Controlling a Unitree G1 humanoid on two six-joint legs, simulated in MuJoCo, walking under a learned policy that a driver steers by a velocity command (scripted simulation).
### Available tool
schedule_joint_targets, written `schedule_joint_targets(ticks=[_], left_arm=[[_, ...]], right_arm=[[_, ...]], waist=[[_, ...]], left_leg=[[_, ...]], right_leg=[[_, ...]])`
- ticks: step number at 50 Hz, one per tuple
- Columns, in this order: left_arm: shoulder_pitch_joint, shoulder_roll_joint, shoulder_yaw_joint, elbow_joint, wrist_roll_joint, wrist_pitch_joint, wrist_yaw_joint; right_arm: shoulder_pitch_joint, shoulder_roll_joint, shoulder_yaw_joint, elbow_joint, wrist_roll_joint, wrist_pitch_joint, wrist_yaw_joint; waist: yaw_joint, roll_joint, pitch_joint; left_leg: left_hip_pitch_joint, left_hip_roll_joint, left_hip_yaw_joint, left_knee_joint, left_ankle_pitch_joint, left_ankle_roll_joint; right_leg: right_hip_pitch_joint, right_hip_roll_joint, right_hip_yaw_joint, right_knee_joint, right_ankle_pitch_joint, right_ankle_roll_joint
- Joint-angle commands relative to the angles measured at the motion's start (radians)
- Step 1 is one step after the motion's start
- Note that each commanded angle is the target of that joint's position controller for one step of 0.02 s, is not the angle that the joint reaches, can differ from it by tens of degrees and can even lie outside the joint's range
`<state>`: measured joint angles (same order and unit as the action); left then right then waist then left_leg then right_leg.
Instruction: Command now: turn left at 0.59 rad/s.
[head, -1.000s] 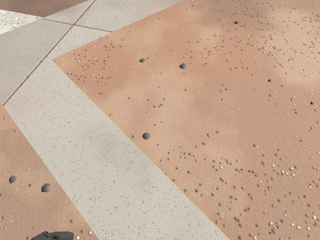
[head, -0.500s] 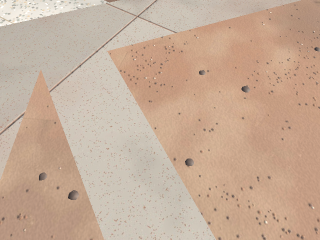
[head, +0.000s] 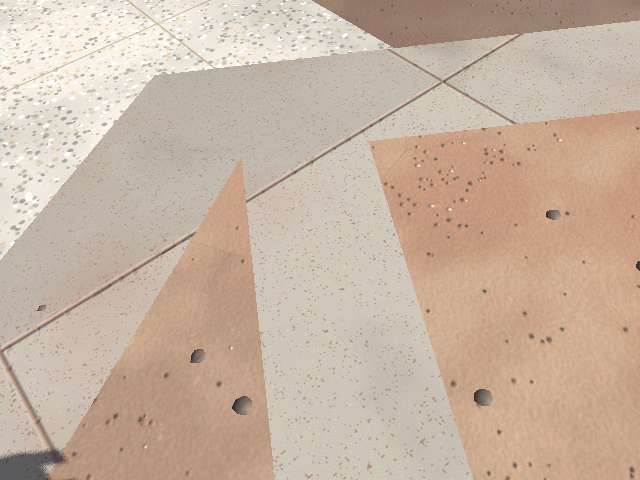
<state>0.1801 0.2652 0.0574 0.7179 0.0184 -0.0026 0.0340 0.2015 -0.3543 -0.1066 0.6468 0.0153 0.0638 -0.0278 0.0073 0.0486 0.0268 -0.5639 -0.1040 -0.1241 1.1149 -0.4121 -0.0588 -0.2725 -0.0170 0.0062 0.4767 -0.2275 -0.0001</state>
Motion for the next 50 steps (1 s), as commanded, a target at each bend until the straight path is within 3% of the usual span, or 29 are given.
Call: schedule_joint_targets(ticks=[1, 3, 5, 7, 9, 11, 12, 13, 14, 15, 16, 17, 18, 20, 23, 26, 28, 31, 33, 35, 36, 37, 38, 39, 40, 41, 42, 45, 50], left_arm=[[-0.054, 0.133, 0.029, -0.080, -0.002, -0.002, 0.014], [-0.009, 0.155, 0.039, -0.069, 0.000, 0.007, 0.018], [-0.007, 0.183, 0.052, -0.066, -0.004, 0.012, 0.015], [0.002, 0.212, 0.065, -0.063, -0.016, 0.013, 0.005], [0.000, 0.229, 0.071, -0.058, -0.030, 0.007, -0.007], [0.002, 0.230, 0.070, -0.044, -0.046, -0.003, -0.019], [-0.014, 0.222, 0.066, -0.037, -0.056, -0.007, -0.026], [-0.012, 0.187, 0.055, -0.025, -0.058, -0.011, -0.032], [-0.009, 0.118, 0.031, -0.018, -0.043, -0.020, -0.041], [-0.043, 0.008, -0.012, -0.057, 0.012, -0.034, -0.060], [-0.079, 0.102, 0.017, -0.089, -0.014, -0.046, -0.057], [-0.113, 0.179, 0.038, -0.076, -0.032, -0.047, -0.053], [-0.096, 0.182, 0.043, -0.061, -0.037, -0.043, -0.056], [-0.034, 0.162, 0.042, -0.011, -0.031, -0.027, -0.051], [0.020, 0.111, 0.033, 0.021, -0.039, -0.017, -0.050], [-0.035, 0.080, 0.019, -0.013, -0.031, -0.011, -0.049], [-0.073, 0.082, 0.016, -0.046, -0.030, -0.009, -0.060], [-0.086, 0.095, 0.021, -0.078, -0.033, -0.004, -0.079], [-0.076, 0.101, 0.027, -0.094, -0.033, -0.001, -0.090], [0.002, 0.121, 0.042, -0.092, -0.032, -0.005, -0.090], [0.086, 0.152, 0.059, -0.078, -0.026, -0.010, -0.079], [0.171, 0.251, 0.085, -0.085, -0.024, -0.009, -0.052], [0.168, 0.321, 0.087, -0.098, 0.001, -0.016, -0.046], [0.154, 0.252, 0.072, -0.112, -0.013, -0.018, -0.048], [0.075, 0.219, 0.063, -0.121, -0.024, -0.021, -0.046], [0.020, 0.185, 0.055, -0.126, -0.040, -0.016, -0.041], [-0.027, 0.167, 0.048, -0.135, -0.046, -0.007, -0.034], [-0.055, 0.190, 0.056, -0.150, -0.021, 0.007, -0.021], [-0.047, 0.217, 0.070, -0.154, -0.028, 0.024, -0.004]], right_arm=[[-0.006, -0.049, -0.015, -0.072, 0.011, 0.000, 0.000], [-0.060, -0.035, -0.007, -0.101, 0.011, -0.005, 0.005], [-0.074, -0.021, 0.003, -0.117, 0.006, -0.007, 0.016], [-0.084, -0.018, 0.009, -0.128, 0.006, -0.006, 0.027], [-0.083, -0.030, 0.007, -0.134, 0.007, -0.006, 0.037], [-0.051, -0.028, 0.007, -0.120, 0.006, -0.015, 0.046], [0.006, -0.018, 0.007, -0.092, 0.006, -0.022, 0.049], [0.090, -0.017, 0.003, -0.048, 0.008, -0.029, 0.048], [0.193, -0.036, -0.006, -0.010, 0.011, -0.035, 0.041], [0.258, -0.116, -0.012, -0.011, -0.004, -0.043, 0.024], [0.215, -0.182, -0.024, -0.040, -0.025, -0.064, 0.028], [0.172, -0.123, -0.008, -0.044, -0.025, -0.083, 0.031], [0.119, -0.085, 0.007, -0.036, -0.022, -0.094, 0.028], [0.039, -0.054, 0.020, -0.038, -0.016, -0.094, 0.018], [0.024, -0.023, 0.028, -0.024, -0.043, -0.101, 0.000], [0.003, -0.042, 0.021, -0.011, -0.037, -0.094, -0.013], [0.028, -0.071, 0.009, 0.008, -0.027, -0.081, -0.017], [0.025, -0.085, 0.000, 0.020, -0.012, -0.063, -0.017], [0.004, -0.093, -0.005, 0.020, 0.000, -0.053, -0.018], [-0.024, -0.096, -0.007, 0.015, 0.011, -0.051, -0.024], [-0.015, -0.082, -0.002, 0.021, 0.013, -0.057, -0.024], [0.006, -0.055, 0.009, 0.004, -0.017, -0.073, -0.020], [0.046, 0.027, 0.037, -0.030, -0.060, -0.083, -0.009], [0.019, -0.045, 0.022, -0.005, -0.033, -0.088, 0.007], [-0.026, -0.067, 0.017, -0.022, -0.005, -0.087, 0.013], [-0.045, -0.065, 0.014, -0.013, -0.011, -0.081, 0.004], [-0.057, -0.069, 0.008, -0.013, -0.024, -0.071, -0.007], [-0.008, -0.020, 0.019, 0.001, -0.026, -0.059, -0.009], [-0.040, -0.013, 0.025, -0.003, -0.020, -0.064, -0.009]], waist=[[0.000, -0.201, -0.035], [0.038, -0.220, -0.054], [0.047, -0.228, -0.078], [0.061, -0.231, -0.093], [0.059, -0.245, -0.069], [0.035, -0.226, -0.048], [-0.003, -0.204, -0.047], [-0.039, -0.170, -0.063], [-0.077, -0.081, -0.107], [-0.079, 0.220, -0.152], [-0.090, 0.233, -0.098], [-0.095, 0.128, -0.042], [-0.063, 0.120, -0.012], [-0.027, 0.085, 0.004], [-0.004, 0.056, -0.011], [-0.020, 0.066, -0.002], [-0.040, 0.064, -0.005], [-0.044, 0.046, -0.004], [-0.033, 0.046, -0.011], [0.014, 0.036, -0.066], [0.059, -0.001, -0.121], [0.085, -0.148, -0.215], [0.022, -0.333, -0.320], [0.073, -0.188, -0.386], [0.049, -0.153, -0.259], [0.025, -0.069, -0.170], [0.006, -0.056, -0.114], [-0.027, -0.141, -0.102], [0.001, -0.180, -0.133]], left_leg=[[-0.098, 0.058, 0.056, 0.050, 0.046, -0.044], [-0.103, 0.090, 0.070, -0.055, 0.041, -0.058], [-0.037, 0.118, 0.094, -0.160, 0.017, -0.055], [0.047, 0.131, 0.140, -0.261, 0.014, -0.031], [0.116, 0.124, 0.178, -0.349, 0.003, 0.004], [0.216, 0.112, 0.190, -0.488, 0.023, 0.056], [0.313, 0.098, 0.209, -0.607, 0.094, 0.086], [0.464, 0.070, 0.224, -0.689, 0.130, 0.111], [0.655, 0.116, 0.131, -0.720, 0.124, 0.136], [0.815, 0.384, -0.226, -0.762, 0.338, 0.201], [0.698, 0.531, -0.435, -0.843, 0.332, 0.374], [0.652, 0.488, -0.332, -0.850, 0.394, 0.369], [0.619, 0.432, -0.217, -0.844, 0.480, 0.325], [0.572, 0.358, -0.057, -0.861, 0.614, 0.262], [0.501, 0.319, 0.104, -0.865, 0.779, 0.232], [0.492, 0.312, 0.178, -0.857, 0.800, 0.219], [0.524, 0.342, 0.176, -0.837, 0.832, 0.234], [0.566, 0.377, 0.173, -0.786, 0.855, 0.245], [0.574, 0.385, 0.175, -0.718, 0.910, 0.237], [0.558, 0.351, 0.210, -0.558, 1.043, 0.202], [0.504, 0.295, 0.252, -0.402, 1.011, 0.152], [0.283, 0.209, 0.272, -0.126, 0.617, 0.069], [-0.011, -0.009, 0.174, 0.178, -0.296, 0.003], [-0.018, 0.050, -0.005, 0.273, -0.286, 0.003], [-0.079, 0.083, 0.005, 0.257, -0.207, 0.013], [-0.086, 0.119, 0.018, 0.171, -0.140, 0.016], [-0.060, 0.137, 0.025, 0.082, -0.085, 0.011], [0.069, 0.102, 0.062, -0.085, -0.006, -0.017], [0.136, 0.086, 0.043, -0.295, 0.078, -0.038]], right_leg=[[0.140, -0.210, 0.134, -0.160, 0.286, -0.185], [0.224, -0.238, 0.128, -0.152, 0.322, -0.204], [0.240, -0.263, 0.105, -0.141, 0.355, -0.212], [0.202, -0.277, 0.091, -0.186, 0.140, -0.210], [0.146, -0.285, 0.091, -0.224, -0.063, -0.202], [0.096, -0.287, 0.091, -0.222, -0.140, -0.191], [0.053, -0.274, 0.067, -0.191, -0.162, -0.176], [-0.025, -0.244, 0.026, -0.121, -0.166, -0.150], [-0.146, -0.190, -0.049, 0.035, -0.196, -0.093], [-0.374, -0.082, -0.144, 0.422, -0.406, 0.007], [-0.545, -0.021, -0.066, 0.567, -0.419, 0.030], [-0.537, -0.069, -0.017, 0.640, -0.357, 0.030], [-0.522, -0.081, 0.003, 0.637, -0.275, 0.025], [-0.459, -0.083, 0.015, 0.607, -0.135, 0.042], [-0.347, -0.041, 0.034, 0.546, 0.006, 0.061], [-0.295, -0.039, 0.007, 0.361, 0.092, 0.067], [-0.292, -0.041, -0.013, 0.298, 0.080, 0.058], [-0.299, -0.036, -0.038, 0.245, 0.026, 0.032], [-0.273, -0.018, -0.062, 0.212, -0.028, 0.004], [-0.142, 0.038, -0.103, 0.111, 0.004, -0.042], [0.013, 0.068, -0.090, -0.001, 0.171, -0.079], [0.274, -0.099, 0.165, -0.028, 0.600, -0.167], [0.456, -0.369, 0.619, -0.052, 0.858, -0.419], [0.436, -0.358, 0.576, -0.083, 0.695, -0.437], [0.337, -0.316, 0.475, -0.104, 0.533, -0.388], [0.237, -0.251, 0.393, -0.130, 0.383, -0.316], [0.140, -0.212, 0.351, -0.149, 0.296, -0.272], [0.006, -0.136, 0.285, -0.172, 0.296, -0.250], [-0.021, -0.116, 0.338, -0.157, 0.106, -0.231]])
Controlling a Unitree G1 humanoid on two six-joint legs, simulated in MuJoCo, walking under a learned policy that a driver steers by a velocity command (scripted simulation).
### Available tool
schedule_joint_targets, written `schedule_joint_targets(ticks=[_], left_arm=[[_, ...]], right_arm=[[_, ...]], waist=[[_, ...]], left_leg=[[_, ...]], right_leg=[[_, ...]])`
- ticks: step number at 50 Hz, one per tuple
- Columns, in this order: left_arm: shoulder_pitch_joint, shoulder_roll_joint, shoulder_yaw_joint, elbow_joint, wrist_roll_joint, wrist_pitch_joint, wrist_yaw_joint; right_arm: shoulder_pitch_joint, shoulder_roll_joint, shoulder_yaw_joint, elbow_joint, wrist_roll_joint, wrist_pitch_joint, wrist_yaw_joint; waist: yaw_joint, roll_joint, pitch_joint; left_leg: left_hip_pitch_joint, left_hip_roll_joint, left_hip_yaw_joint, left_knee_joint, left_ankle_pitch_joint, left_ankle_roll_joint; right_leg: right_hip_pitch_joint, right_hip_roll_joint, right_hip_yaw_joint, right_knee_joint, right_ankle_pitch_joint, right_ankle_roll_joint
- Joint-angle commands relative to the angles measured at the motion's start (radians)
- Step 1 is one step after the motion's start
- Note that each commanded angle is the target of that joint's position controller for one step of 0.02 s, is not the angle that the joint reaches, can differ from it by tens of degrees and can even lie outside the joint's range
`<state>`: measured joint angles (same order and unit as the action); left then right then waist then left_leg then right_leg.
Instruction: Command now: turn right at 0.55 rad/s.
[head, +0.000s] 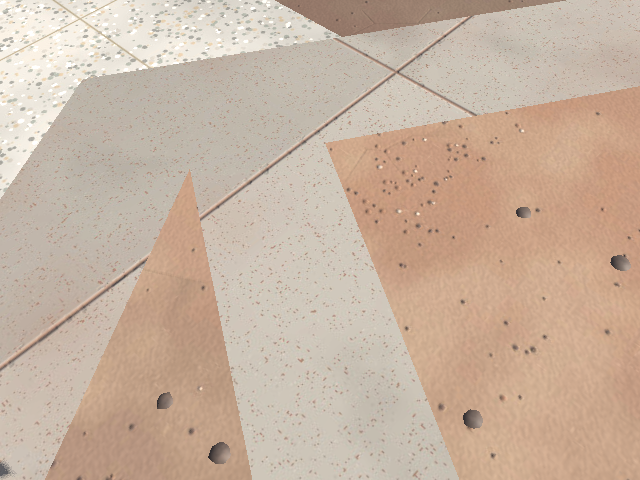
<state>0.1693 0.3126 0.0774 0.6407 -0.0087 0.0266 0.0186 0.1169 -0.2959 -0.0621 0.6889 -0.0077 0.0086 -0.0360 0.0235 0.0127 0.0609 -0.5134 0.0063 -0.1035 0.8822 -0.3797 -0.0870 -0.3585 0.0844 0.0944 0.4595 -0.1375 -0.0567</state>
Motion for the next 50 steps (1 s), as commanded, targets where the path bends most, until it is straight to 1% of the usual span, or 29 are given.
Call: schedule_joint_targets(ticks=[1, 4, 6, 7, 8, 9, 10, 11, 12, 13, 14, 16, 18, 21, 25, 27, 28, 29, 30, 31, 32, 33, 35, 36, 38, 42, 46, 49, 50], left_arm=[[-0.038, 0.170, 0.050, -0.079, 0.000, -0.001, 0.011], [-0.041, 0.166, 0.049, -0.085, -0.003, 0.008, 0.006], [-0.064, 0.157, 0.045, -0.093, -0.012, 0.015, 0.007], [-0.060, 0.142, 0.040, -0.093, -0.017, 0.018, 0.010], [-0.026, 0.095, 0.026, -0.097, -0.011, 0.018, 0.010], [-0.016, 0.076, 0.024, -0.129, -0.013, 0.009, 0.007], [0.003, 0.160, 0.049, -0.111, 0.004, -0.002, 0.006], [0.024, 0.196, 0.066, -0.085, -0.008, 0.000, 0.002], [0.047, 0.179, 0.067, -0.058, -0.011, 0.011, 0.005], [0.052, 0.157, 0.063, -0.050, -0.008, 0.020, 0.007], [0.043, 0.126, 0.053, -0.053, -0.012, 0.027, 0.004], [-0.011, 0.094, 0.040, -0.081, -0.020, 0.028, -0.001], [-0.058, 0.076, 0.031, -0.106, -0.020, 0.026, -0.006], [-0.075, 0.059, 0.019, -0.125, -0.013, 0.027, -0.020], [-0.063, 0.078, 0.023, -0.133, -0.020, 0.032, -0.037], [0.015, 0.074, 0.028, -0.102, -0.021, 0.023, -0.046], [0.099, 0.083, 0.037, -0.061, -0.023, 0.017, -0.043], [0.223, 0.119, 0.056, -0.020, -0.029, 0.010, -0.036], [0.300, 0.260, 0.083, -0.029, -0.021, -0.005, -0.022], [0.288, 0.243, 0.071, -0.057, -0.001, -0.044, -0.036], [0.237, 0.176, 0.048, -0.054, 0.002, -0.066, -0.037], [0.200, 0.130, 0.031, -0.055, -0.005, -0.078, -0.034], [0.152, 0.109, 0.017, -0.060, -0.007, -0.076, -0.020], [0.156, 0.121, 0.018, -0.061, 0.001, -0.077, -0.014], [0.177, 0.126, 0.020, -0.045, 0.000, -0.080, -0.001], [0.232, 0.150, 0.029, -0.005, -0.011, -0.077, 0.011], [0.271, 0.158, 0.034, 0.031, -0.027, -0.071, 0.015], [0.249, 0.166, 0.041, 0.038, -0.023, -0.062, 0.017], [0.235, 0.159, 0.039, 0.033, -0.019, -0.060, 0.015]], right_arm=[[0.037, -0.077, -0.022, -0.048, 0.005, -0.012, 0.001], [0.031, -0.087, -0.029, -0.057, 0.012, -0.030, 0.012], [0.071, -0.085, -0.035, -0.047, 0.014, -0.045, 0.021], [0.100, -0.098, -0.042, -0.038, 0.012, -0.050, 0.022], [0.125, -0.166, -0.059, -0.043, -0.005, -0.048, 0.016], [0.094, -0.249, -0.076, -0.038, -0.033, -0.035, 0.014], [0.069, -0.189, -0.063, -0.067, -0.047, -0.040, 0.014], [0.023, -0.134, -0.045, -0.083, -0.037, -0.040, 0.008], [-0.015, -0.111, -0.039, -0.089, -0.020, -0.038, 0.004], [-0.023, -0.100, -0.035, -0.090, -0.005, -0.037, -0.001], [-0.013, -0.098, -0.031, -0.087, 0.000, -0.033, -0.005], [0.030, -0.109, -0.035, -0.076, -0.008, -0.021, -0.012], [0.067, -0.129, -0.044, -0.065, -0.010, -0.012, -0.016], [0.054, -0.169, -0.059, -0.063, -0.002, -0.004, -0.008], [0.069, -0.198, -0.071, -0.048, 0.026, -0.013, 0.014], [0.041, -0.192, -0.069, -0.041, 0.043, -0.021, 0.023], [0.048, -0.159, -0.060, -0.031, 0.043, -0.026, 0.026], [0.048, -0.096, -0.041, -0.030, 0.028, -0.031, 0.032], [-0.017, -0.016, -0.013, -0.103, -0.015, -0.042, 0.038], [-0.103, -0.078, -0.028, -0.142, 0.012, -0.071, 0.037], [-0.113, -0.132, -0.042, -0.144, 0.042, -0.088, 0.046], [-0.083, -0.155, -0.050, -0.122, 0.037, -0.099, 0.052], [-0.060, -0.147, -0.054, -0.092, -0.005, -0.113, 0.050], [-0.059, -0.132, -0.050, -0.087, -0.005, -0.118, 0.054], [-0.078, -0.103, -0.039, -0.078, -0.002, -0.119, 0.058], [-0.185, -0.055, -0.015, -0.096, 0.010, -0.119, 0.070], [-0.243, -0.074, -0.016, -0.119, 0.022, -0.128, 0.085], [-0.178, -0.114, -0.033, -0.108, 0.025, -0.137, 0.082], [-0.106, -0.136, -0.046, -0.093, 0.023, -0.140, 0.075]], waist=[[-0.010, -0.153, -0.165], [-0.003, -0.176, -0.165], [-0.033, -0.179, -0.169], [-0.049, -0.166, -0.169], [-0.035, -0.042, -0.189], [0.015, 0.275, -0.122], [-0.008, 0.244, -0.131], [0.008, 0.160, -0.123], [0.022, 0.117, -0.104], [0.013, 0.110, -0.095], [0.002, 0.110, -0.088], [-0.032, 0.135, -0.091], [-0.065, 0.156, -0.112], [-0.072, 0.170, -0.132], [-0.077, 0.180, -0.113], [-0.023, 0.154, -0.097], [0.008, 0.115, -0.112], [0.051, -0.007, -0.145], [0.061, -0.318, -0.137], [0.104, -0.250, -0.125], [0.069, -0.203, -0.037], [0.039, -0.169, 0.008], [0.008, -0.119, 0.011], [0.000, -0.145, 0.000], [0.006, -0.111, -0.013], [0.045, -0.124, 0.003], [0.055, -0.127, 0.019], [0.013, -0.163, -0.002], [-0.025, -0.174, -0.042]], left_leg=[[0.096, -0.029, 0.020, -0.092, 0.050, -0.009], [0.124, -0.042, 0.016, -0.200, 0.038, 0.008], [0.206, -0.049, 0.030, -0.373, 0.115, 0.033], [0.289, -0.024, 0.026, -0.486, 0.196, 0.053], [0.391, 0.152, -0.120, -0.550, 0.215, 0.117], [0.390, 0.336, -0.376, -0.605, 0.350, 0.274], [0.351, 0.413, -0.438, -0.602, 0.397, 0.365], [0.332, 0.365, -0.334, -0.581, 0.408, 0.344], [0.331, 0.295, -0.225, -0.560, 0.400, 0.295], [0.357, 0.263, -0.168, -0.549, 0.409, 0.273], [0.366, 0.245, -0.117, -0.544, 0.460, 0.271], [0.415, 0.230, -0.052, -0.546, 0.510, 0.282], [0.485, 0.256, -0.038, -0.538, 0.546, 0.300], [0.466, 0.283, 0.010, -0.532, 0.572, 0.304], [0.377, 0.300, 0.020, -0.599, 0.118, 0.285], [0.303, 0.289, 0.057, -0.560, 0.008, 0.248], [0.226, 0.256, 0.105, -0.479, -0.030, 0.218], [0.081, 0.199, 0.195, -0.258, -0.072, 0.159], [-0.286, 0.052, 0.268, 0.170, -0.266, 0.057], [-0.421, 0.000, 0.063, 0.294, -0.263, 0.064], [-0.453, 0.047, 0.030, 0.305, -0.168, 0.085], [-0.433, 0.073, 0.032, 0.266, -0.053, 0.096], [-0.350, 0.086, 0.043, 0.162, 0.101, 0.084], [-0.309, 0.068, 0.057, 0.129, 0.162, 0.069], [-0.264, 0.044, 0.073, 0.017, 0.250, 0.044], [-0.146, -0.005, 0.080, -0.236, 0.387, 0.025], [-0.061, -0.017, 0.054, -0.351, 0.408, 0.044], [0.051, -0.022, 0.053, -0.379, 0.331, 0.079], [0.157, -0.039, 0.075, -0.400, 0.305, 0.101]], right_leg=[[0.060, -0.216, 0.273, -0.136, -0.018, -0.170], [0.092, -0.218, 0.349, -0.100, -0.014, -0.154], [0.098, -0.197, 0.373, -0.047, 0.035, -0.123], [0.067, -0.164, 0.361, -0.005, 0.013, -0.087], [-0.024, -0.100, 0.284, 0.139, -0.166, -0.029], [-0.238, 0.068, 0.062, 0.326, -0.429, 0.032], [-0.252, 0.003, 0.063, 0.580, -0.491, 0.075], [-0.248, -0.016, 0.068, 0.682, -0.428, 0.089], [-0.250, -0.026, 0.050, 0.728, -0.371, 0.109], [-0.281, -0.032, 0.041, 0.763, -0.315, 0.125], [-0.289, -0.038, 0.023, 0.765, -0.289, 0.139], [-0.297, -0.051, -0.029, 0.691, -0.255, 0.157], [-0.293, -0.077, -0.047, 0.593, -0.263, 0.168], [-0.179, -0.106, -0.089, 0.440, -0.283, 0.156], [-0.044, -0.101, -0.158, 0.255, -0.270, 0.090], [0.096, -0.079, -0.196, 0.075, -0.181, 0.035], [0.235, -0.047, -0.211, 0.016, -0.171, 0.009], [0.426, -0.096, -0.098, -0.028, -0.194, -0.035], [0.572, -0.384, 0.419, -0.122, -0.287, -0.191], [0.496, -0.467, 0.659, -0.252, -0.429, -0.325], [0.457, -0.449, 0.583, -0.279, -0.467, -0.300], [0.419, -0.399, 0.480, -0.273, -0.415, -0.255], [0.375, -0.316, 0.334, -0.276, -0.212, -0.195], [0.352, -0.299, 0.301, -0.277, -0.105, -0.192], [0.339, -0.267, 0.225, -0.271, 0.030, -0.178], [0.263, -0.230, 0.174, -0.251, 0.068, -0.147], [0.256, -0.260, 0.238, -0.215, 0.057, -0.134], [0.287, -0.282, 0.282, -0.151, 0.171, -0.106], [0.285, -0.260, 0.274, -0.077, 0.305, -0.090]])
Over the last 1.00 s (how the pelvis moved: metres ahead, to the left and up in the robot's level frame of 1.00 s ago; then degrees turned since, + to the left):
0.14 0.05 0.00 -8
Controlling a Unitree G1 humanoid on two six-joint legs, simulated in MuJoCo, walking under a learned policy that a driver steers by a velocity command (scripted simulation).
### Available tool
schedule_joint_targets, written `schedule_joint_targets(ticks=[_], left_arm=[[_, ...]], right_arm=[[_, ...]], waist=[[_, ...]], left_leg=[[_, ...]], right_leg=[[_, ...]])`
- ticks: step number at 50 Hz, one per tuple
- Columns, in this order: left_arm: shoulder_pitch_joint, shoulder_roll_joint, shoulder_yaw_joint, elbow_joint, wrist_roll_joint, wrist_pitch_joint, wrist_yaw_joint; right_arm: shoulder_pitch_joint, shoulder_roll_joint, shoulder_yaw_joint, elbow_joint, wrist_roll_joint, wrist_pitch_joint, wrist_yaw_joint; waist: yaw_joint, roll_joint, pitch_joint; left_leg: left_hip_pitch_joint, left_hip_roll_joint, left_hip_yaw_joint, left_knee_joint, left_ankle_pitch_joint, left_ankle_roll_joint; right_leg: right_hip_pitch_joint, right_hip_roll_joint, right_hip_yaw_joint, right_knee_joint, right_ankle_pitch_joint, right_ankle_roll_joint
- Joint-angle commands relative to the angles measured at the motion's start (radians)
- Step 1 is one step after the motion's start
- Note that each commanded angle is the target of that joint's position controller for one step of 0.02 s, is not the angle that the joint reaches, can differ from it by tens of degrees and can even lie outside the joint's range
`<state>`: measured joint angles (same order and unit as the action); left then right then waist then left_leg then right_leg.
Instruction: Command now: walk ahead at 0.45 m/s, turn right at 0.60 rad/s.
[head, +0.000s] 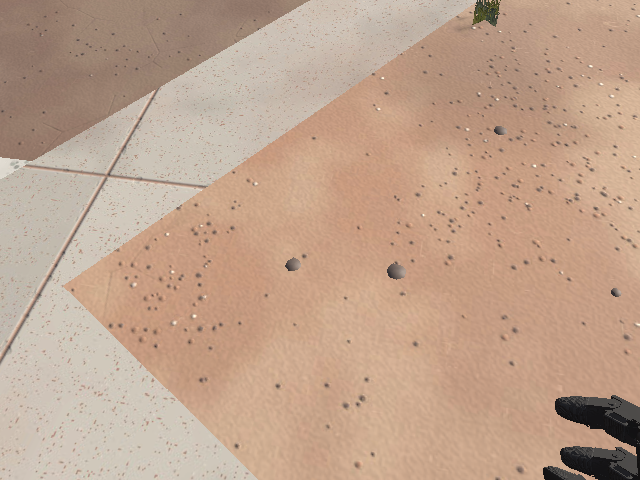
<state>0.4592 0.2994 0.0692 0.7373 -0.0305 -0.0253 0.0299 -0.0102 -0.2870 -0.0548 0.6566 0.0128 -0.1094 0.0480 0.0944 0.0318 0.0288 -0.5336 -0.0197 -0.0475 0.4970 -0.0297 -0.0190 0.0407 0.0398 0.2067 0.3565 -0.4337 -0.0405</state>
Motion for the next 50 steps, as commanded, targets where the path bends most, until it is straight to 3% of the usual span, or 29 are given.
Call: schedule_joint_targets(ticks=[1, 2, 3, 4, 5, 6, 7, 8, 9, 12, 14, 17, 22, 24, 25, 26, 27, 28, 29, 30, 31, 32, 33, 34, 36, 38, 42, 46, 50], left_arm=[[-0.072, 0.146, 0.038, -0.072, 0.010, -0.007, -0.001], [-0.081, 0.091, 0.016, -0.102, 0.028, -0.006, -0.004], [0.076, -0.016, -0.013, -0.124, -0.001, -0.014, -0.006], [0.063, 0.099, 0.006, -0.097, -0.025, -0.016, -0.004], [-0.051, 0.163, 0.024, -0.107, -0.024, -0.015, -0.006], [-0.108, 0.159, 0.024, -0.116, -0.010, -0.013, -0.004], [-0.157, 0.143, 0.025, -0.126, 0.007, -0.014, -0.007], [-0.140, 0.123, 0.025, -0.132, 0.001, -0.009, -0.014], [-0.133, 0.103, 0.021, -0.129, -0.004, -0.002, -0.018], [-0.185, 0.058, 0.008, -0.155, 0.001, 0.014, -0.022], [-0.219, 0.053, 0.003, -0.168, 0.010, 0.013, -0.028], [-0.290, 0.045, -0.004, -0.177, 0.008, 0.000, -0.048], [-0.426, 0.050, -0.005, -0.230, 0.005, -0.004, -0.078], [-0.406, 0.082, 0.012, -0.241, 0.011, 0.000, -0.082], [-0.341, 0.110, 0.029, -0.231, 0.014, 0.005, -0.080], [-0.190, 0.151, 0.056, -0.193, 0.012, 0.010, -0.074], [0.000, 0.221, 0.092, -0.142, 0.004, 0.021, -0.057], [-0.024, 0.356, 0.111, -0.149, -0.011, 0.015, -0.047], [-0.003, 0.281, 0.084, -0.194, -0.003, -0.008, -0.056], [-0.036, 0.213, 0.062, -0.179, 0.010, -0.026, -0.062], [-0.083, 0.192, 0.054, -0.174, 0.011, -0.036, -0.062], [-0.152, 0.154, 0.041, -0.180, 0.012, -0.036, -0.060], [-0.196, 0.139, 0.032, -0.192, 0.029, -0.039, -0.053], [-0.221, 0.126, 0.026, -0.196, 0.034, -0.041, -0.050], [-0.214, 0.124, 0.022, -0.173, 0.030, -0.049, -0.041], [-0.184, 0.143, 0.025, -0.145, 0.027, -0.052, -0.031], [-0.138, 0.155, 0.024, -0.100, 0.021, -0.052, -0.022], [-0.071, 0.163, 0.026, -0.047, 0.013, -0.049, -0.026], [-0.058, 0.169, 0.031, -0.014, 0.013, -0.029, -0.019]], right_arm=[[0.142, -0.176, -0.071, -0.035, -0.002, -0.023, -0.019], [0.317, -0.228, -0.082, -0.022, -0.021, -0.021, -0.030], [0.391, -0.287, -0.092, 0.015, -0.032, -0.010, -0.024], [0.360, -0.179, -0.066, 0.000, -0.017, -0.008, -0.021], [0.299, -0.125, -0.051, -0.007, -0.009, -0.001, -0.029], [0.252, -0.111, -0.045, -0.004, -0.014, 0.007, -0.034], [0.230, -0.087, -0.038, 0.009, -0.019, 0.011, -0.036], [0.216, -0.088, -0.035, 0.015, -0.030, 0.006, -0.040], [0.207, -0.080, -0.036, 0.022, -0.026, 0.000, -0.042], [0.203, -0.106, -0.045, 0.051, -0.013, -0.013, -0.043], [0.212, -0.134, -0.053, 0.066, -0.014, -0.013, -0.043], [0.207, -0.155, -0.055, 0.077, -0.011, -0.004, -0.045], [0.277, -0.206, -0.067, 0.112, 0.013, 0.021, -0.044], [0.282, -0.237, -0.076, 0.115, 0.024, 0.036, -0.046], [0.281, -0.252, -0.080, 0.114, 0.031, 0.044, -0.047], [0.268, -0.245, -0.075, 0.110, 0.035, 0.052, -0.050], [0.287, -0.204, -0.057, 0.097, 0.016, 0.051, -0.055], [0.387, -0.051, -0.006, 0.033, -0.035, 0.034, -0.045], [0.302, -0.113, -0.007, 0.022, -0.005, 0.000, -0.036], [0.190, -0.186, -0.026, -0.007, 0.035, -0.018, -0.030], [0.173, -0.167, -0.017, -0.015, 0.030, -0.029, -0.034], [0.163, -0.159, -0.017, -0.001, -0.002, -0.030, -0.042], [0.201, -0.164, -0.020, 0.006, -0.008, -0.023, -0.041], [0.222, -0.166, -0.021, 0.019, -0.011, -0.012, -0.038], [0.233, -0.134, -0.014, 0.037, -0.020, 0.006, -0.034], [0.170, -0.102, -0.002, 0.020, -0.025, 0.017, -0.034], [0.035, -0.072, 0.014, -0.005, -0.016, 0.014, -0.025], [-0.053, -0.087, 0.011, -0.034, -0.003, 0.003, -0.009], [-0.021, -0.111, -0.001, -0.039, -0.006, -0.005, 0.003]], waist=[[-0.161, -0.178, -0.100], [-0.231, -0.095, -0.280], [-0.148, 0.284, -0.449], [-0.162, 0.220, -0.368], [-0.177, 0.134, -0.209], [-0.159, 0.054, -0.124], [-0.148, 0.027, -0.057], [-0.116, 0.077, -0.047], [-0.108, 0.086, -0.034], [-0.098, 0.052, 0.017], [-0.104, 0.031, 0.021], [-0.126, 0.018, 0.034], [-0.166, 0.013, 0.070], [-0.134, 0.033, 0.038], [-0.089, 0.045, -0.012], [0.000, 0.032, -0.090], [0.082, -0.028, -0.185], [-0.047, -0.339, -0.263], [0.018, -0.234, -0.432], [0.038, -0.155, -0.280], [-0.003, -0.098, -0.189], [-0.042, -0.032, -0.119], [-0.087, -0.085, -0.111], [-0.102, -0.089, -0.102], [-0.112, -0.068, -0.088], [-0.093, -0.062, -0.045], [-0.034, -0.083, 0.000], [0.001, -0.091, 0.045], [-0.031, -0.122, 0.035]], left_leg=[[0.367, 0.004, 0.023, -0.042, -0.023, 0.067], [0.680, 0.164, -0.140, -0.005, -0.118, 0.135], [1.003, 0.419, -0.649, -0.117, -0.375, 0.291], [0.927, 0.426, -0.738, -0.211, -0.555, 0.272], [0.781, 0.389, -0.557, -0.221, -0.516, 0.232], [0.647, 0.352, -0.422, -0.228, -0.373, 0.213], [0.536, 0.303, -0.318, -0.254, -0.262, 0.197], [0.468, 0.292, -0.257, -0.279, -0.212, 0.198], [0.430, 0.279, -0.209, -0.308, -0.186, 0.204], [0.385, 0.299, -0.106, -0.365, -0.105, 0.229], [0.407, 0.306, -0.043, -0.379, -0.049, 0.236], [0.425, 0.270, 0.085, -0.374, 0.026, 0.205], [0.536, 0.293, 0.179, -0.339, 0.087, 0.160], [0.592, 0.300, 0.214, -0.232, 0.363, 0.141], [0.602, 0.292, 0.237, -0.109, 0.532, 0.128], [0.550, 0.263, 0.274, 0.093, 0.621, 0.103], [0.342, 0.226, 0.279, 0.379, 0.445, 0.060], [-0.122, 0.044, 0.230, 0.768, -0.483, -0.010], [-0.229, -0.004, -0.026, 0.905, -0.572, -0.002], [-0.311, 0.043, -0.043, 0.901, -0.467, 0.022], [-0.287, 0.085, -0.040, 0.815, -0.380, 0.036], [-0.218, 0.118, -0.037, 0.722, -0.325, 0.034], [-0.144, 0.141, -0.047, 0.678, -0.284, 0.027], [-0.100, 0.150, -0.042, 0.649, -0.269, 0.015], [-0.064, 0.147, -0.011, 0.573, -0.235, -0.011], [-0.086, 0.142, 0.004, 0.454, -0.134, -0.037], [-0.029, 0.101, 0.022, 0.171, 0.136, -0.042], [-0.049, 0.080, 0.012, 0.055, 0.157, -0.008], [-0.028, 0.059, 0.023, 0.001, 0.001, 0.051]], right_leg=[[-0.152, -0.153, 0.120, 0.187, 0.690, -0.073], [-0.306, -0.085, 0.079, 0.471, 0.529, -0.038], [-0.659, 0.064, -0.004, 0.824, -0.131, 0.027], [-0.764, -0.010, 0.018, 0.959, -0.131, 0.035], [-0.801, -0.053, -0.022, 0.973, -0.039, 0.036], [-0.771, -0.096, -0.060, 0.950, 0.031, 0.037], [-0.742, -0.123, -0.067, 0.900, 0.072, 0.031], [-0.691, -0.147, -0.066, 0.881, 0.102, 0.031], [-0.669, -0.158, -0.077, 0.861, 0.107, 0.032], [-0.718, -0.175, -0.097, 0.765, 0.131, 0.043], [-0.744, -0.182, -0.101, 0.686, 0.219, 0.054], [-0.709, -0.170, -0.142, 0.512, 0.385, 0.046], [-0.668, -0.137, -0.219, 0.313, 0.396, 0.002], [-0.595, -0.084, -0.268, 0.282, 0.298, -0.036], [-0.498, -0.041, -0.299, 0.273, 0.251, -0.061], [-0.296, 0.013, -0.326, 0.221, 0.281, -0.096], [0.012, -0.004, -0.235, 0.216, 0.303, -0.139], [0.339, -0.286, 0.338, 0.136, 0.131, -0.321], [0.391, -0.374, 0.660, -0.049, -0.075, -0.386], [0.301, -0.353, 0.530, -0.086, -0.021, -0.320], [0.165, -0.316, 0.416, -0.079, 0.080, -0.289], [0.027, -0.270, 0.302, -0.081, 0.214, -0.252], [-0.064, -0.259, 0.246, -0.089, 0.337, -0.257], [-0.116, -0.246, 0.212, -0.107, 0.406, -0.257], [-0.186, -0.226, 0.125, -0.128, 0.518, -0.255], [-0.223, -0.206, 0.055, -0.152, 0.564, -0.244], [-0.244, -0.157, -0.028, -0.166, 0.442, -0.186], [-0.152, -0.210, 0.013, -0.140, 0.388, -0.179], [-0.017, -0.263, 0.049, -0.053, 0.549, -0.148]])
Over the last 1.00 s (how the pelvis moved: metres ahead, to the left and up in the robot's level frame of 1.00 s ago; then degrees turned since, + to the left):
0.18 -0.07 -0.01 -36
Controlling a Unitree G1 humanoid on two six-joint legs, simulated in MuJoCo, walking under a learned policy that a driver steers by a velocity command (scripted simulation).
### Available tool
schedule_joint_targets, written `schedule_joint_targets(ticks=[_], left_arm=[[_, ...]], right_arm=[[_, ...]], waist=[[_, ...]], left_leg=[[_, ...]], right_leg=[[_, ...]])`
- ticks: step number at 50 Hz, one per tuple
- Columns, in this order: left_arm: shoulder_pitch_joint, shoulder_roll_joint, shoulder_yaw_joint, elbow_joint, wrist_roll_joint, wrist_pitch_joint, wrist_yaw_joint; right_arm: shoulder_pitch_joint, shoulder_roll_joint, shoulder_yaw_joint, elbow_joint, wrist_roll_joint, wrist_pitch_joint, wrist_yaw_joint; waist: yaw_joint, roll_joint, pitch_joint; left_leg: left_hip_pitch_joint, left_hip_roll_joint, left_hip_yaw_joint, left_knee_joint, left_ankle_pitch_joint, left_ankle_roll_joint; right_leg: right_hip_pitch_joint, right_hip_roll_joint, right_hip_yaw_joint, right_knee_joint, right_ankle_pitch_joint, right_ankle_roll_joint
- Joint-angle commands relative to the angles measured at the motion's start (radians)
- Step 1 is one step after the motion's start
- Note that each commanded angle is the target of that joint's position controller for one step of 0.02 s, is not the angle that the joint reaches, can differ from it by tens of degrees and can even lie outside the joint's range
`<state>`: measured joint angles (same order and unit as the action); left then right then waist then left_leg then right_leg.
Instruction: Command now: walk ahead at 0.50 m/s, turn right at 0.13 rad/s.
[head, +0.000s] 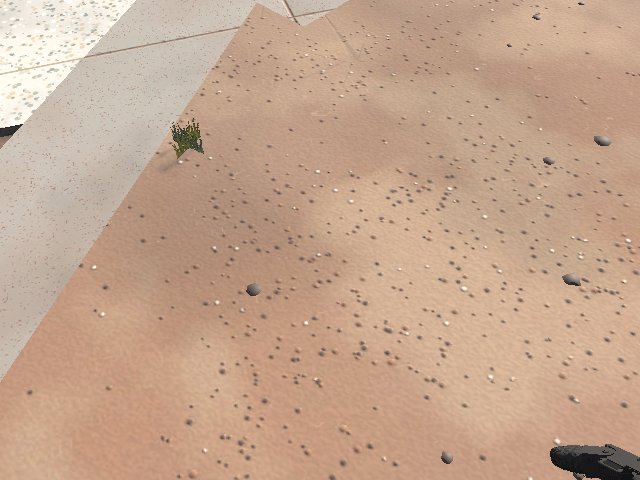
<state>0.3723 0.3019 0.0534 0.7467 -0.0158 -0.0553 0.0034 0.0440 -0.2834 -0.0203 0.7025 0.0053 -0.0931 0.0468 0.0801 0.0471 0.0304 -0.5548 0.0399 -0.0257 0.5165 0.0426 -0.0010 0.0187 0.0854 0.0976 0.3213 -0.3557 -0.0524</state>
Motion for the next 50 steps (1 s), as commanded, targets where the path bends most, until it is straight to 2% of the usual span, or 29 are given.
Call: schedule_joint_targets(ticks=[1, 2, 3, 4, 5, 6, 7, 8, 10, 12, 15, 18, 22, 24, 26, 27, 28, 29, 30, 31, 32, 34, 35, 37, 39, 43, 47, 49, 50], left_arm=[[0.013, 0.171, 0.048, -0.023, -0.001, 0.006, 0.008], [0.000, 0.160, 0.042, -0.025, 0.003, 0.011, 0.008], [-0.004, 0.125, 0.025, -0.043, 0.018, 0.013, 0.011], [0.134, 0.040, 0.000, -0.051, 0.006, -0.003, 0.006], [0.115, 0.075, 0.000, -0.044, -0.004, -0.018, 0.004], [0.008, 0.148, 0.021, -0.062, -0.027, -0.023, 0.000], [-0.068, 0.149, 0.018, -0.084, -0.022, -0.027, 0.000], [-0.113, 0.137, 0.019, -0.094, -0.003, -0.029, 0.000], [-0.076, 0.106, 0.019, -0.079, 0.005, -0.021, -0.002], [-0.057, 0.072, 0.012, -0.069, 0.007, -0.010, 0.000], [-0.150, 0.051, 0.001, -0.100, 0.018, -0.013, 0.002], [-0.255, 0.025, -0.009, -0.122, 0.014, -0.026, -0.009], [-0.385, 0.025, -0.011, -0.160, 0.003, -0.040, -0.030], [-0.418, 0.038, -0.005, -0.180, 0.002, -0.047, -0.041], [-0.383, 0.065, 0.006, -0.174, 0.004, -0.054, -0.045], [-0.320, 0.087, 0.017, -0.158, 0.006, -0.057, -0.042], [-0.187, 0.127, 0.039, -0.120, 0.009, -0.059, -0.034], [-0.012, 0.187, 0.059, -0.091, 0.026, -0.056, -0.022], [0.065, 0.275, 0.080, -0.072, 0.035, -0.045, -0.017], [0.078, 0.180, 0.060, -0.071, 0.023, -0.039, -0.017], [0.011, 0.127, 0.041, -0.071, 0.017, -0.037, -0.012], [-0.104, 0.071, 0.023, -0.064, 0.018, -0.040, -0.014], [-0.141, 0.051, 0.018, -0.061, 0.026, -0.048, -0.015], [-0.179, 0.061, 0.026, -0.045, 0.028, -0.063, -0.018], [-0.198, 0.076, 0.032, -0.024, 0.032, -0.072, -0.017], [-0.191, 0.112, 0.039, 0.011, 0.024, -0.058, -0.003], [-0.146, 0.149, 0.046, 0.063, -0.001, -0.035, 0.004], [-0.167, 0.157, 0.049, 0.080, -0.015, -0.022, 0.007], [-0.156, 0.143, 0.045, 0.089, -0.014, -0.019, 0.008]], right_arm=[[-0.020, -0.130, -0.045, -0.073, 0.000, -0.022, 0.001], [0.098, -0.159, -0.063, -0.041, -0.003, -0.023, -0.006], [0.265, -0.208, -0.078, -0.013, -0.011, -0.023, -0.013], [0.376, -0.292, -0.103, 0.010, -0.020, -0.015, -0.015], [0.404, -0.213, -0.083, 0.027, 0.005, -0.012, -0.006], [0.338, -0.163, -0.068, 0.021, 0.012, -0.009, -0.012], [0.266, -0.145, -0.060, 0.009, 0.005, -0.002, -0.016], [0.222, -0.125, -0.051, 0.006, -0.005, 0.001, -0.016], [0.188, -0.104, -0.042, 0.005, -0.017, -0.007, -0.017], [0.196, -0.113, -0.045, 0.020, -0.007, -0.015, -0.019], [0.225, -0.147, -0.054, 0.043, 0.000, -0.014, -0.027], [0.262, -0.158, -0.054, 0.063, 0.008, -0.004, -0.034], [0.354, -0.171, -0.056, 0.108, 0.017, 0.014, -0.039], [0.376, -0.176, -0.059, 0.124, 0.020, 0.029, -0.044], [0.368, -0.195, -0.067, 0.127, 0.021, 0.040, -0.052], [0.349, -0.206, -0.070, 0.124, 0.021, 0.044, -0.055], [0.334, -0.193, -0.064, 0.119, 0.017, 0.046, -0.055], [0.318, -0.140, -0.043, 0.089, -0.002, 0.041, -0.054], [0.458, -0.016, -0.006, 0.067, 0.000, 0.023, -0.050], [0.436, -0.096, -0.023, 0.085, 0.025, 0.011, -0.047], [0.344, -0.166, -0.047, 0.061, 0.046, 0.009, -0.046], [0.258, -0.146, -0.051, 0.040, 0.028, 0.017, -0.050], [0.271, -0.129, -0.055, 0.043, 0.023, 0.032, -0.050], [0.306, -0.079, -0.049, 0.044, 0.026, 0.057, -0.047], [0.271, -0.069, -0.050, 0.028, 0.016, 0.071, -0.055], [0.176, -0.022, -0.028, -0.004, -0.006, 0.057, -0.035], [0.104, -0.059, -0.037, -0.037, -0.009, 0.052, -0.015], [0.138, -0.088, -0.050, -0.030, -0.018, 0.051, -0.015], [0.194, -0.116, -0.064, -0.009, -0.024, 0.051, -0.022]], waist=[[-0.050, -0.147, 0.001], [-0.113, -0.133, -0.081], [-0.186, -0.088, -0.231], [-0.158, 0.163, -0.391], [-0.180, 0.207, -0.404], [-0.185, 0.108, -0.237], [-0.162, 0.029, -0.137], [-0.138, -0.014, -0.055], [-0.088, 0.032, -0.037], [-0.072, 0.037, -0.038], [-0.092, 0.011, -0.008], [-0.131, 0.009, 0.007], [-0.179, 0.005, 0.039], [-0.168, 0.010, 0.047], [-0.132, 0.026, 0.027], [-0.089, 0.036, -0.011], [-0.018, 0.023, -0.101], [0.058, -0.028, -0.257], [0.010, -0.281, -0.416], [0.041, -0.279, -0.444], [0.040, -0.209, -0.264], [-0.014, -0.136, -0.101], [-0.048, -0.147, -0.062], [-0.090, -0.165, -0.038], [-0.105, -0.118, 0.007], [-0.081, -0.106, -0.009], [-0.069, -0.118, -0.047], [-0.109, -0.117, -0.067], [-0.133, -0.097, -0.101]], left_leg=[[0.078, -0.026, 0.028, -0.033, -0.105, 0.054], [0.247, -0.048, 0.055, -0.051, -0.080, 0.084], [0.532, 0.063, -0.052, 0.004, -0.026, 0.143], [0.925, 0.300, -0.498, -0.042, -0.216, 0.310], [0.961, 0.343, -0.743, -0.202, -0.419, 0.324], [0.838, 0.320, -0.618, -0.224, -0.512, 0.275], [0.691, 0.284, -0.496, -0.244, -0.457, 0.244], [0.559, 0.244, -0.410, -0.277, -0.362, 0.238], [0.440, 0.191, -0.309, -0.323, -0.204, 0.232], [0.404, 0.174, -0.229, -0.351, -0.093, 0.245], [0.409, 0.161, -0.144, -0.380, 0.028, 0.245], [0.414, 0.120, -0.065, -0.385, 0.044, 0.207], [0.491, 0.155, -0.081, -0.361, 0.023, 0.200], [0.559, 0.186, -0.117, -0.315, 0.058, 0.191], [0.596, 0.203, -0.148, -0.255, 0.126, 0.174], [0.588, 0.191, -0.144, -0.184, 0.241, 0.161], [0.537, 0.141, -0.110, -0.034, 0.317, 0.134], [0.358, 0.083, -0.078, 0.226, 0.148, 0.097], [-0.036, -0.075, -0.003, 0.596, -0.425, 0.024], [-0.148, -0.060, -0.108, 0.737, -0.622, 0.018], [-0.214, -0.009, -0.106, 0.778, -0.553, 0.020], [-0.172, 0.059, -0.074, 0.704, -0.415, 0.013], [-0.117, 0.083, -0.081, 0.672, -0.369, 0.010], [-0.058, 0.097, -0.072, 0.644, -0.338, -0.006], [-0.054, 0.081, -0.072, 0.564, -0.305, -0.024], [0.060, 0.042, -0.001, 0.230, -0.065, -0.023], [0.111, 0.014, -0.005, 0.082, -0.034, 0.012], [0.187, -0.008, 0.012, 0.003, -0.038, 0.045], [0.293, -0.037, 0.031, -0.048, 0.019, 0.067]], right_leg=[[0.013, -0.292, 0.144, 0.047, 0.622, -0.121], [-0.006, -0.244, 0.105, 0.189, 0.767, -0.098], [-0.147, -0.191, 0.064, 0.431, 0.661, -0.062], [-0.537, -0.023, -0.009, 0.832, 0.175, 0.030], [-0.696, 0.004, 0.085, 0.952, -0.219, 0.034], [-0.779, -0.061, 0.083, 1.007, -0.159, 0.026], [-0.772, -0.116, 0.031, 0.971, -0.073, 0.021], [-0.753, -0.150, 0.007, 0.904, -0.012, 0.023], [-0.651, -0.192, 0.004, 0.822, 0.058, 0.033], [-0.636, -0.201, -0.019, 0.765, 0.079, 0.051], [-0.684, -0.210, -0.038, 0.593, 0.216, 0.076], [-0.638, -0.185, -0.067, 0.382, 0.394, 0.074], [-0.620, -0.152, -0.078, 0.240, 0.457, 0.062], [-0.632, -0.139, -0.062, 0.192, 0.396, 0.046], [-0.564, -0.122, -0.059, 0.158, 0.324, 0.027], [-0.459, -0.102, -0.077, 0.138, 0.296, 0.011], [-0.251, -0.095, -0.093, 0.114, 0.322, -0.018], [0.059, -0.230, 0.028, 0.182, 0.351, -0.077], [0.433, -0.495, 0.450, 0.145, 0.229, -0.227], [0.406, -0.514, 0.608, 0.039, 0.074, -0.247], [0.274, -0.475, 0.446, 0.011, 0.051, -0.197], [0.021, -0.394, 0.235, -0.059, 0.160, -0.153], [-0.070, -0.364, 0.158, -0.105, 0.198, -0.139], [-0.163, -0.362, 0.067, -0.158, 0.294, -0.154], [-0.221, -0.349, -0.023, -0.170, 0.518, -0.161], [-0.234, -0.284, -0.185, -0.137, 0.722, -0.136], [-0.115, -0.328, -0.161, -0.056, 0.725, -0.111], [-0.094, -0.324, -0.159, 0.048, 0.714, -0.078], [-0.105, -0.285, -0.171, 0.148, 0.718, -0.049]])
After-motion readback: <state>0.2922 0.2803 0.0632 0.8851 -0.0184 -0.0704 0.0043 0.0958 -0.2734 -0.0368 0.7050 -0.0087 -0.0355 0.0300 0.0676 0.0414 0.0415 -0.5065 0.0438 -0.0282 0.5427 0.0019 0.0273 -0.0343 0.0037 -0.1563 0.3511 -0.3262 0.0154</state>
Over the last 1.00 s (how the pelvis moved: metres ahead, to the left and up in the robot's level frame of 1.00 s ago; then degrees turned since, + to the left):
0.53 -0.15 0.01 -28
